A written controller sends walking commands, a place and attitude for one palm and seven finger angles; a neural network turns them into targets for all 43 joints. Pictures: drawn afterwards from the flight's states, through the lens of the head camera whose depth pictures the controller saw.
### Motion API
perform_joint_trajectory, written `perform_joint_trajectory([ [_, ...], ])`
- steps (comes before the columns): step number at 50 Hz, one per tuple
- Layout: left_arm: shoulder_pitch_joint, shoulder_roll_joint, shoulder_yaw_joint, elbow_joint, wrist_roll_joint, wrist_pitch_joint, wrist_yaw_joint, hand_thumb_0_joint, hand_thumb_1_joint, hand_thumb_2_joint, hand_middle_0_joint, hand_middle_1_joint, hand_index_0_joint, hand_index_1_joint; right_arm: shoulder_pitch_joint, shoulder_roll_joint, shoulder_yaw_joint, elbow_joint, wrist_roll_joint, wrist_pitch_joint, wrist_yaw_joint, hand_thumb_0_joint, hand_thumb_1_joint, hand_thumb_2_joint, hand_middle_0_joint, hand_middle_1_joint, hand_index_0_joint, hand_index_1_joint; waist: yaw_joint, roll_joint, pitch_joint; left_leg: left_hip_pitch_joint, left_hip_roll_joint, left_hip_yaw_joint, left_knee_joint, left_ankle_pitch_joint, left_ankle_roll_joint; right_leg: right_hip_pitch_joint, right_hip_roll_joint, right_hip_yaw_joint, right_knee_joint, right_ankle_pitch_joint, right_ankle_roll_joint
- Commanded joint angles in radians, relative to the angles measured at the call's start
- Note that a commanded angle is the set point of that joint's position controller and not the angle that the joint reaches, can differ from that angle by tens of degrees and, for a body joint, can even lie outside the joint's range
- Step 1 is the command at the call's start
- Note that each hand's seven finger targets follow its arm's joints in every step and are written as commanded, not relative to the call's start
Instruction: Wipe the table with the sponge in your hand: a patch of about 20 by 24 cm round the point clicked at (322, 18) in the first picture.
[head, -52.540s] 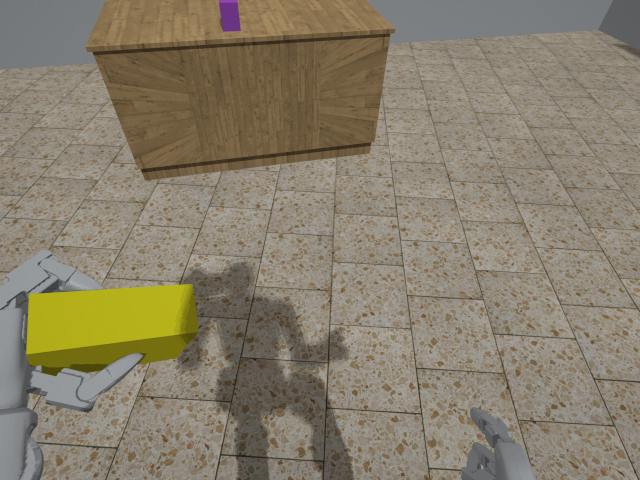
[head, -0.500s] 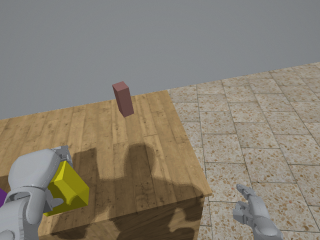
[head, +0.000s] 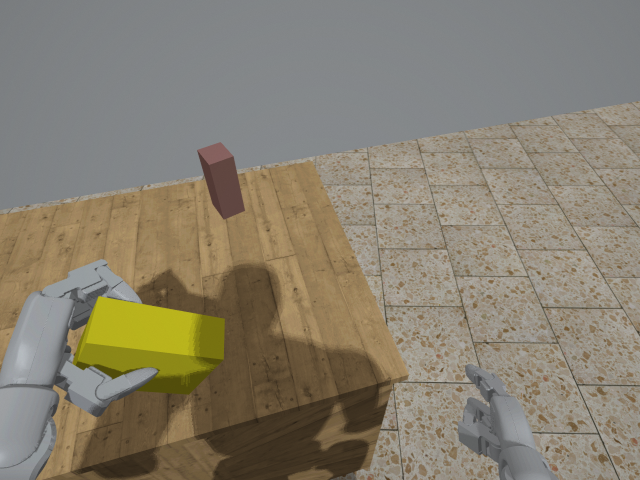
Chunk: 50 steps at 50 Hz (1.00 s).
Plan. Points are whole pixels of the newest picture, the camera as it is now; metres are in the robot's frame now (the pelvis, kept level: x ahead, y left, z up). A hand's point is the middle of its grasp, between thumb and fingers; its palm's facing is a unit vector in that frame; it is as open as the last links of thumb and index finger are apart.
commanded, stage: step back with the hand held close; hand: left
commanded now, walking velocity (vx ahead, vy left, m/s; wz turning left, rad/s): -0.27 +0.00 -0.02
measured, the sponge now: (169, 353) +0.22 +0.20 +0.09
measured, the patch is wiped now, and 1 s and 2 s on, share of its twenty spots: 0.95 0.95 0.95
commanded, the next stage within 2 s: stop stepping back and stand still in 1.30 s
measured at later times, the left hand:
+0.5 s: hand (69, 343) +0.18 +0.27 +0.15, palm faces +0.34 -0.83 -0.44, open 9.5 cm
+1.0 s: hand (44, 403) +0.13 +0.25 +0.16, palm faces +0.33 -0.86 -0.39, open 9.5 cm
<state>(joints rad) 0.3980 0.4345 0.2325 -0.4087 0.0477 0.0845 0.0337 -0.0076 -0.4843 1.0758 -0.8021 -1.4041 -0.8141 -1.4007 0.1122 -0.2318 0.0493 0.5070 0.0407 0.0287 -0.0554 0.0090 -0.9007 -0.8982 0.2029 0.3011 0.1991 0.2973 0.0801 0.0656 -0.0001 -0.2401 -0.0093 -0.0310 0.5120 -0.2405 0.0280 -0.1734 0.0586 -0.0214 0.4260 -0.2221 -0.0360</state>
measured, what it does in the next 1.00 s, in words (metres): walks backwards: right foot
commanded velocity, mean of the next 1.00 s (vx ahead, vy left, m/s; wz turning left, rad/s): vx -0.32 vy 0.00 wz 0.00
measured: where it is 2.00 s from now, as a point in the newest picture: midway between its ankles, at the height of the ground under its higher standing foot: outside the picture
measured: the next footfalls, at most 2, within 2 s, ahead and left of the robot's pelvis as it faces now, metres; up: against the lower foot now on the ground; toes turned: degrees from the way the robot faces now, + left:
right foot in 0.98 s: -0.09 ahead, -0.12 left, +0.00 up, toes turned -3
left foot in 1.24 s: -0.13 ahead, +0.14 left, +0.00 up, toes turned -1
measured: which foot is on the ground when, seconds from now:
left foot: down 0.00-1.00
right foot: down 0.00-0.72, up 0.74-0.96, down 0.98-1.00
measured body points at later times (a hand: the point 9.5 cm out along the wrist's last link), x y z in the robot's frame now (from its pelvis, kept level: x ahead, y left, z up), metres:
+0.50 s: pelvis -0.03 +0.03 -0.02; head -0.03 +0.03 +0.43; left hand +0.16 +0.31 +0.18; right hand +0.12 -0.21 -0.10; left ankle +0.02 +0.10 -0.74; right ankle +0.00 -0.10 -0.74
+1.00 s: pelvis -0.10 +0.03 -0.02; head -0.08 +0.04 +0.43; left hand +0.11 +0.30 +0.18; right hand +0.08 -0.20 -0.09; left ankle +0.02 +0.11 -0.74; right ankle -0.13 -0.12 -0.74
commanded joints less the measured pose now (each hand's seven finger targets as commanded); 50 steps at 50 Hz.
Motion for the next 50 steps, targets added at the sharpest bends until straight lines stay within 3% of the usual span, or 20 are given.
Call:
perform_joint_trajectory([
  [1, -0.036, 0.165, 0.206, -0.351, -0.145, -0.184, 0.087, 0.000, 0.100, 1.300, -1.200, -1.600, -1.200, -1.600, -0.015, -0.121, -0.063, -0.128, -0.012, -0.060, -0.033, 0.000, -0.900, -0.900, 0.200, 0.300, 0.200, 0.300, -0.065, 0.027, -0.198, 0.087, 0.100, -0.083, 0.038, 0.181, 0.032, -0.087, -0.221, 0.163, 0.002, 0.323, -0.021],
  [3, 0.023, 0.193, 0.245, -0.370, -0.144, -0.195, 0.098, 0.000, 0.100, 1.300, -1.200, -1.600, -1.200, -1.600, -0.006, -0.126, -0.069, -0.124, -0.012, -0.057, -0.032, 0.000, -0.900, -0.900, 0.200, 0.300, 0.200, 0.300, -0.064, 0.092, -0.197, 0.030, 0.129, -0.123, 0.021, 0.268, 0.033, -0.073, -0.198, 0.131, 0.057, 0.307, -0.012],
  [8, 0.096, 0.177, 0.258, -0.368, -0.143, -0.207, 0.103, 0.000, 0.100, 1.300, -1.200, -1.600, -1.200, -1.600, -0.001, -0.126, -0.091, -0.128, -0.002, -0.049, -0.029, 0.000, -0.900, -0.900, 0.200, 0.300, 0.200, 0.300, -0.073, 0.019, -0.208, -0.054, 0.145, -0.154, 0.043, 0.270, 0.029, -0.080, -0.187, 0.109, 0.100, 0.253, -0.012],
  [12, 0.128, 0.160, 0.252, -0.383, -0.141, -0.220, 0.106, 0.000, 0.100, 1.300, -1.200, -1.600, -1.200, -1.600, 0.003, -0.133, -0.098, -0.129, -0.002, -0.067, -0.025, 0.000, -0.900, -0.900, 0.200, 0.300, 0.200, 0.300, -0.072, 0.025, -0.191, -0.097, 0.159, -0.178, 0.010, 0.197, 0.039, -0.119, -0.151, 0.087, 0.131, 0.120, -0.001],
  [15, 0.113, 0.160, 0.252, -0.414, -0.129, -0.230, 0.111, 0.000, 0.100, 1.300, -1.200, -1.600, -1.200, -1.600, 0.005, -0.144, -0.098, -0.125, -0.013, -0.095, -0.026, 0.000, -0.900, -0.900, 0.200, 0.300, 0.200, 0.300, -0.069, 0.105, -0.160, -0.153, 0.198, -0.238, -0.109, 0.048, 0.056, -0.136, -0.087, 0.047, 0.210, -0.091, 0.024],
  [19, 0.045, 0.146, 0.248, -0.412, -0.115, -0.235, 0.114, 0.000, 0.100, 1.300, -1.200, -1.600, -1.200, -1.600, 0.025, -0.143, -0.096, -0.102, -0.029, -0.132, -0.027, 0.000, -0.900, -0.900, 0.200, 0.300, 0.200, 0.300, -0.069, 0.114, -0.132, -0.224, 0.233, -0.252, -0.155, -0.009, 0.081, -0.094, -0.065, 0.044, 0.274, -0.125, 0.039],
  [22, 0.036, 0.128, 0.232, -0.366, -0.116, -0.230, 0.106, 0.000, 0.100, 1.300, -1.200, -1.600, -1.200, -1.600, 0.037, -0.142, -0.094, -0.094, -0.022, -0.142, -0.024, 0.000, -0.900, -0.900, 0.200, 0.300, 0.200, 0.300, -0.073, 0.006, -0.136, -0.194, 0.209, -0.213, -0.074, 0.017, 0.067, -0.090, -0.092, 0.054, 0.156, -0.036, 0.028],
  [26, 0.025, 0.125, 0.230, -0.322, -0.112, -0.232, 0.105, 0.000, 0.100, 1.300, -1.200, -1.600, -1.200, -1.600, 0.031, -0.136, -0.095, -0.107, -0.013, -0.129, -0.026, 0.000, -0.900, -0.900, 0.200, 0.300, 0.200, 0.300, -0.091, -0.093, -0.085, -0.315, 0.116, -0.143, 0.044, -0.375, 0.049, -0.156, -0.189, 0.161, 0.076, -0.017, -0.021],
  [28, 0.031, 0.152, 0.239, -0.337, -0.126, -0.238, 0.108, 0.000, 0.100, 1.300, -1.200, -1.600, -1.200, -1.600, 0.044, -0.129, -0.099, -0.100, -0.015, -0.122, -0.024, 0.000, -0.900, -0.900, 0.200, 0.300, 0.200, 0.300, -0.105, -0.172, -0.105, -0.195, 0.058, -0.105, 0.233, -0.295, 0.009, -0.289, -0.299, 0.279, -0.027, 0.011, -0.090],
  [31, 0.026, 0.157, 0.240, -0.388, -0.132, -0.255, 0.117, 0.000, 0.100, 1.300, -1.200, -1.600, -1.200, -1.600, 0.029, -0.105, -0.087, -0.106, -0.013, -0.113, -0.018, 0.000, -0.900, -0.900, 0.200, 0.300, 0.200, 0.300, -0.116, -0.178, -0.160, -0.118, 0.059, -0.084, 0.256, -0.151, -0.003, -0.282, -0.341, 0.254, 0.025, 0.220, -0.092],
  [32, 0.033, 0.160, 0.246, -0.407, -0.133, -0.261, 0.118, 0.000, 0.100, 1.300, -1.200, -1.600, -1.200, -1.600, 0.023, -0.110, -0.090, -0.113, -0.011, -0.110, -0.019, 0.000, -0.900, -0.900, 0.200, 0.300, 0.200, 0.300, -0.112, -0.136, -0.156, -0.113, 0.074, -0.102, 0.204, -0.158, 0.003, -0.291, -0.320, 0.231, 0.054, 0.184, -0.080],
  [34, 0.069, 0.169, 0.276, -0.448, -0.127, -0.276, 0.123, 0.000, 0.100, 1.300, -1.200, -1.600, -1.200, -1.600, 0.007, -0.118, -0.089, -0.127, -0.016, -0.110, -0.023, 0.000, -0.900, -0.900, 0.200, 0.300, 0.200, 0.300, -0.097, 0.033, -0.144, -0.154, 0.152, -0.189, -0.001, -0.186, 0.039, -0.295, -0.182, 0.105, 0.184, 0.023, -0.012],
  [36, 0.038, 0.156, 0.293, -0.457, -0.101, -0.290, 0.123, 0.000, 0.100, 1.300, -1.200, -1.600, -1.200, -1.600, -0.014, -0.142, -0.102, -0.124, -0.031, -0.135, -0.019, 0.000, -0.900, -0.900, 0.200, 0.300, 0.200, 0.300, -0.088, 0.237, -0.131, -0.342, 0.311, -0.358, -0.286, -0.465, 0.102, -0.159, -0.031, 0.026, 0.476, -0.223, 0.052],
  [37, 0.002, 0.161, 0.299, -0.455, -0.086, -0.291, 0.123, 0.000, 0.100, 1.300, -1.200, -1.600, -1.200, -1.600, -0.005, -0.136, -0.103, -0.109, -0.048, -0.147, -0.016, 0.000, -0.900, -0.900, 0.200, 0.300, 0.200, 0.300, -0.089, 0.252, -0.113, -0.419, 0.341, -0.380, -0.329, -0.472, 0.128, -0.120, -0.015, 0.042, 0.629, -0.235, 0.062],
  [38, -0.036, 0.173, 0.298, -0.454, -0.097, -0.289, 0.124, 0.000, 0.100, 1.300, -1.200, -1.600, -1.200, -1.600, -0.002, -0.116, -0.105, -0.093, -0.047, -0.152, -0.016, 0.000, -0.900, -0.900, 0.200, 0.300, 0.200, 0.300, -0.089, 0.197, -0.104, -0.320, 0.330, -0.359, -0.271, -0.280, 0.130, -0.219, -0.031, 0.063, 0.664, -0.267, 0.057],
  [40, -0.029, 0.120, 0.251, -0.427, -0.109, -0.277, 0.121, 0.000, 0.100, 1.300, -1.200, -1.600, -1.200, -1.600, 0.016, -0.106, -0.108, -0.070, -0.043, -0.172, -0.014, 0.000, -0.900, -0.900, 0.200, 0.300, 0.200, 0.300, -0.074, 0.080, -0.149, -0.092, 0.298, -0.257, -0.187, -0.038, 0.109, -0.328, -0.051, 0.049, 0.564, -0.295, 0.057],
  [43, -0.010, 0.082, 0.200, -0.392, -0.113, -0.258, 0.117, 0.000, 0.100, 1.300, -1.200, -1.600, -1.200, -1.600, 0.007, -0.106, -0.096, -0.051, -0.038, -0.185, -0.014, 0.000, -0.900, -0.900, 0.200, 0.300, 0.200, 0.300, -0.073, 0.144, -0.163, -0.012, 0.286, -0.203, -0.170, 0.094, 0.089, -0.270, -0.054, 0.041, 0.346, -0.272, 0.055],
  [45, -0.017, 0.061, 0.167, -0.389, -0.108, -0.255, 0.109, 0.000, 0.100, 1.300, -1.200, -1.600, -1.200, -1.600, 0.004, -0.106, -0.090, -0.042, -0.035, -0.188, -0.008, 0.000, -0.900, -0.900, 0.200, 0.300, 0.200, 0.300, -0.071, 0.139, -0.184, 0.017, 0.272, -0.189, -0.151, 0.124, 0.070, -0.210, -0.050, 0.043, 0.184, -0.184, 0.050],
  [48, 0.018, 0.140, 0.234, -0.406, -0.101, -0.268, 0.104, 0.000, 0.100, 1.300, -1.200, -1.600, -1.200, -1.600, -0.010, -0.122, -0.095, -0.045, -0.034, -0.186, -0.010, 0.000, -0.900, -0.900, 0.200, 0.300, 0.200, 0.300, -0.064, 0.119, -0.217, -0.023, 0.250, -0.177, -0.108, 0.059, 0.048, -0.097, -0.051, 0.030, 0.021, -0.045, 0.041],
  [50, 0.018, 0.142, 0.245, -0.431, -0.105, -0.292, 0.099, 0.000, 0.100, 1.300, -1.200, -1.600, -1.200, -1.600, -0.022, -0.111, -0.091, -0.056, -0.028, -0.175, -0.010, 0.000, -0.900, -0.900, 0.200, 0.300, 0.200, 0.300, -0.069, 0.053, -0.216, -0.071, 0.209, -0.134, -0.015, -0.051, 0.031, -0.086, -0.102, 0.052, -0.048, 0.055, 0.013],
])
